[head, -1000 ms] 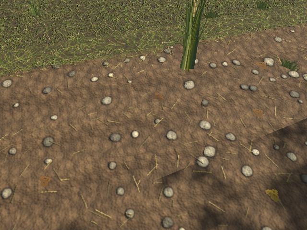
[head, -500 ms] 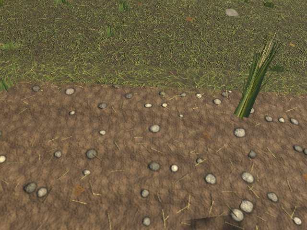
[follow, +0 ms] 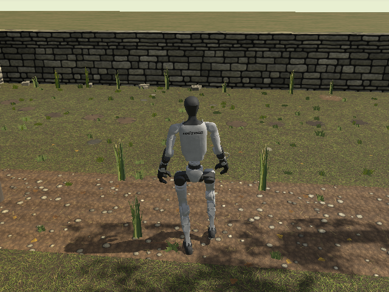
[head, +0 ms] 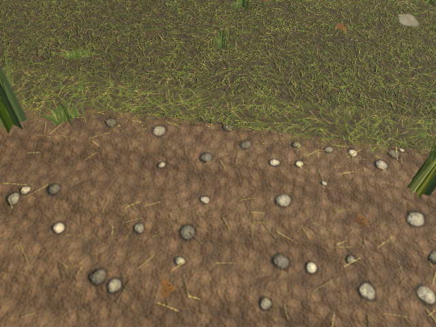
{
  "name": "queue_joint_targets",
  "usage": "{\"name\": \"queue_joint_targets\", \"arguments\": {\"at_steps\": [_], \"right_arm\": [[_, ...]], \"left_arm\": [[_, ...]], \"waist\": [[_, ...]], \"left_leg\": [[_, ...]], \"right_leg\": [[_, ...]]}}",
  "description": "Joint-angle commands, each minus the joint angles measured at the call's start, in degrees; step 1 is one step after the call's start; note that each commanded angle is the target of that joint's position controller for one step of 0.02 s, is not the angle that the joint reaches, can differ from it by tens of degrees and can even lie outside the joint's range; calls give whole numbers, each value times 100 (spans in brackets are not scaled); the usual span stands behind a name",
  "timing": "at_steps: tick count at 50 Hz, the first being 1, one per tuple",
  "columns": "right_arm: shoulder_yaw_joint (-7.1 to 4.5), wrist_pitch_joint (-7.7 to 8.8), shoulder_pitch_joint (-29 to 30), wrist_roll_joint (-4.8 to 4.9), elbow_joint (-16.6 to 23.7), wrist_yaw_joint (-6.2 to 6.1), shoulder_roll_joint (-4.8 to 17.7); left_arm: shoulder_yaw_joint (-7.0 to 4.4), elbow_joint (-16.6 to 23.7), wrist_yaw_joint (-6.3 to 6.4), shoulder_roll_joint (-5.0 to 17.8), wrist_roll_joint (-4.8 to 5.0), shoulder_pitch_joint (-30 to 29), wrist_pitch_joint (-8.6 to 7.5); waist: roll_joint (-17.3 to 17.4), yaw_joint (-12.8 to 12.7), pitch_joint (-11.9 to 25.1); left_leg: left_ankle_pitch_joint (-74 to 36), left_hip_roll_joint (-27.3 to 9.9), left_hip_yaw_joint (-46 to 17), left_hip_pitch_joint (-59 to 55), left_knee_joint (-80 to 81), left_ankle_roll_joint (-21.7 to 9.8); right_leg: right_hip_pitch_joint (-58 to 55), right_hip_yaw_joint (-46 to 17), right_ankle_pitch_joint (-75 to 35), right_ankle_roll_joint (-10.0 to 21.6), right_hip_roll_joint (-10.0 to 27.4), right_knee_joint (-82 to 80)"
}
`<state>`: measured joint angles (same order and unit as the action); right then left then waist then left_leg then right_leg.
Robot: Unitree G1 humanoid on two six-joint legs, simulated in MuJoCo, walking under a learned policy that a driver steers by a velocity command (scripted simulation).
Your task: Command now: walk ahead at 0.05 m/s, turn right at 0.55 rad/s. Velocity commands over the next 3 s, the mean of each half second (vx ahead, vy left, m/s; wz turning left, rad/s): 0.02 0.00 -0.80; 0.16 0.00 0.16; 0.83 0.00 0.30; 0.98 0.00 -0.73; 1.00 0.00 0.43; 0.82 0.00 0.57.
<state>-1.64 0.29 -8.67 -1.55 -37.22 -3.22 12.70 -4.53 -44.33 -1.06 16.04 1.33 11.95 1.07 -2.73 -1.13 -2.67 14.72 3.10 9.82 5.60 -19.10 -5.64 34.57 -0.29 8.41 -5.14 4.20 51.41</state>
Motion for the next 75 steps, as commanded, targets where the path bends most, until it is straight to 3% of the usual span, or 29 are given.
{"name": "queue_joint_targets", "arguments": {"at_steps": [1, 10, 11, 12, 13, 16, 21, 28, 29, 30, 31, 33, 35, 39, 42, 43, 45, 46, 50, 51, 55, 61, 63, 65, 66, 67, 68, 70, 75], "right_arm": [[-369, -100, 1, 36, 283, -43, 1024], [-494, -186, 462, 327, 236, 73, 1240], [-478, -108, 503, 357, 191, 134, 1174], [-365, 9, 568, 91, 499, 226, 654], [-312, 129, 557, -38, 647, 274, 710], [-405, 225, 861, 68, 547, 286, 1060], [-291, 108, 492, 126, 301, 256, 641], [-413, 153, -78, 131, 24, 370, 944], [-424, 173, 41, 16, 111, 365, 1078], [-416, 143, 459, -157, 316, 351, 1456], [-290, 210, 648, -333, 334, 371, 1101], [-170, 247, 1013, -31, 375, 432, 679], [-358, 138, 740, 222, 315, 390, 1208], [-569, -58, -43, 271, 251, 262, 1494], [-570, -174, -100, 455, 272, 131, 1352], [-552, -181, 128, 453, 390, 101, 1258], [-398, -26, 486, 472, 802, 121, 631], [-450, 76, 372, 397, 809, 169, 967], [-409, 191, 23, 325, 583, 376, 860], [-403, -20, 403, -333, 597, 667, 927], [-374, -180, 659, -78, 702, 953, 940], [-77, -89, 1617, -105, 971, 1040, 581], [-116, -75, 1077, -129, 808, 876, 717], [-357, 35, -1272, -147, 158, 660, 1163], [-555, 101, -1769, -315, -35, 556, 1897], [-602, 167, -2158, -209, -5, 510, 2251], [-574, 211, -1988, -239, -128, 478, 2117], [-379, 307, -1325, -212, -404, 431, 1379], [-172, 587, -916, 56, -683, 448, 668]], "left_arm": [[-116, 689, -90, 459, 7, -487, -16], [-265, 897, -153, 655, 40, 406, 44], [-385, 815, -7, 934, 10, 1014, 7], [-574, 876, 144, 1706, 9, 1184, -15], [-556, 1077, 99, 1884, -243, 971, -107], [-388, 1246, 121, 1193, 127, -48, -155], [-470, 1429, 324, 1320, 23, -400, 80], [-298, 1549, 308, 937, 14, -670, 181], [-157, 1456, 304, 562, -104, -311, 157], [-30, 1453, 301, 216, -230, 175, 109], [-90, 1416, 301, 421, -211, 337, 50], [-173, 1131, 276, 821, -235, 102, 36], [-151, 1214, 285, 685, -287, -383, -11], [-116, 1194, 282, 514, -40, -617, -118], [-147, 953, 207, 478, 75, -42, -224], [-212, 724, 199, 634, 25, 478, -267], [-383, 558, 166, 1308, -209, 857, -416], [-289, 722, 187, 1018, -279, 341, -525], [-120, 634, 288, 587, -131, 481, -681], [-99, 458, 191, 782, -489, 877, -626], [-64, 313, 106, 744, -402, 1048, -702], [3, -203, 175, 761, -399, 1768, -694], [-11, -423, 203, 1096, -366, 1776, -630], [-26, -553, 209, 1448, -239, 1626, -552], [180, -255, 64, 709, -66, 1823, -594], [203, 62, 9, 442, 33, 1464, -706], [51, 209, 60, 870, 37, 535, -713], [130, 59, 30, 472, -34, 759, -658], [119, -315, -200, 49, -179, 977, -175]], "waist": [[661, 314, 193], [809, -258, 855], [472, -684, 1091], [-1058, -409, 1420], [-1312, -269, 2352], [332, 28, 1095], [-159, 238, 999], [-850, 243, 1298], [-387, 65, 1223], [1214, -418, 910], [1908, -522, 861], [1005, -417, 486], [1006, -134, 317], [1333, 186, 644], [1528, -133, 858], [1522, -403, 747], [-880, -502, 461], [-711, -239, 167], [-381, -242, -46], [153, -328, -199], [-402, -270, -593], [-318, -506, -978], [-539, -43, -462], [-553, 1320, 885], [538, 1267, 1837], [1435, 1235, 2977], [459, 1376, 2222], [331, 571, 492], [748, -52, -351]], "left_leg": [[-3584, -1915, -319, -638, 254, -455], [-6161, -1762, 354, -678, -2088, -7], [-5297, -1456, 415, 121, -3181, 341], [62, -636, 311, 2136, -4864, 725], [2554, 387, -1061, 3340, -6465, 1001], [1486, -309, -1754, 3699, -5328, 846], [856, 12, -1439, 2237, -2914, 1160], [-910, -95, -1289, 801, -754, 853], [-1234, -749, -2043, 482, -371, 565], [-2015, -1872, -3764, 496, 220, -175], [-1234, -2326, -5162, 1071, 616, -1016], [-141, -1670, -4006, 1251, 378, -675], [-355, -1178, -3643, 996, 143, -366], [-1138, -1035, -3928, 198, -53, -474], [2287, -687, -4005, 1014, 391, -321], [2387, -385, -3735, 2188, 246, 49], [1509, 232, -2127, 4806, -2701, 500], [992, -372, -2157, 5062, -3490, 504], [-130, -727, -1644, 5342, -4913, 656], [-89, -551, -1277, 4996, -5187, 653], [-649, -748, -1280, 5034, -5069, 618], [-248, -666, -416, 3926, -2866, -9], [631, 24, 17, 2434, -2392, -356], [300, 284, -296, -817, -1646, -582], [2029, -1239, -2280, -3135, -1219, -699], [3323, -2854, -5082, -3413, -108, -589], [2554, -2689, -4755, -2452, 285, -288], [1059, -2291, -3024, -611, 325, -59], [-7, -1558, -915, 492, 1183, 467]], "right_leg": [[384, 101, 226, -12, 226, -107], [-1458, 957, 488, 808, -642, -1863], [-2656, 491, -922, 1172, -606, -2667], [-4193, -1457, -4462, 1912, 662, -2302], [-4920, -3827, -4525, 3305, 1715, -2584], [-3734, -2232, -2582, 2320, 921, -2981], [-2389, -1795, -2629, 1851, 281, -2839], [-1959, -2108, -591, 1131, -26, -2007], [-1657, -1803, 404, 886, -397, -1479], [-960, -1130, 2384, 518, -1246, -537], [-1063, -1451, 3093, 252, -949, 404], [-1164, -1129, 2358, 43, -479, 358], [-1135, -764, 1992, -40, -473, -499], [-1255, -554, 2004, 52, -918, -1362], [-2564, -317, 1260, 498, -938, -2926], [-3825, -392, 932, 763, -634, -3462], [-4712, -3200, 2894, 1583, 1688, -4030], [-4294, -3219, 3060, 1695, 1922, -4080], [-4238, -1566, 1636, 1232, 1235, -4215], [-3554, -1206, 1806, 1259, 1126, -4463], [-3288, -230, 1220, 1074, 1039, -4660], [-3583, 785, -717, 1082, 1257, -4944], [-3748, 1102, -4847, 1138, 1337, -3867], [-2754, 1087, -6164, 1122, 1251, -924], [-505, 864, -2452, 987, 512, 1384], [262, -230, 1866, 962, -372, 3106], [615, -944, 1175, 1087, -365, 3459], [543, -541, 454, 1055, 235, 2751], [526, -314, -200, 909, 412, 2334]]}}
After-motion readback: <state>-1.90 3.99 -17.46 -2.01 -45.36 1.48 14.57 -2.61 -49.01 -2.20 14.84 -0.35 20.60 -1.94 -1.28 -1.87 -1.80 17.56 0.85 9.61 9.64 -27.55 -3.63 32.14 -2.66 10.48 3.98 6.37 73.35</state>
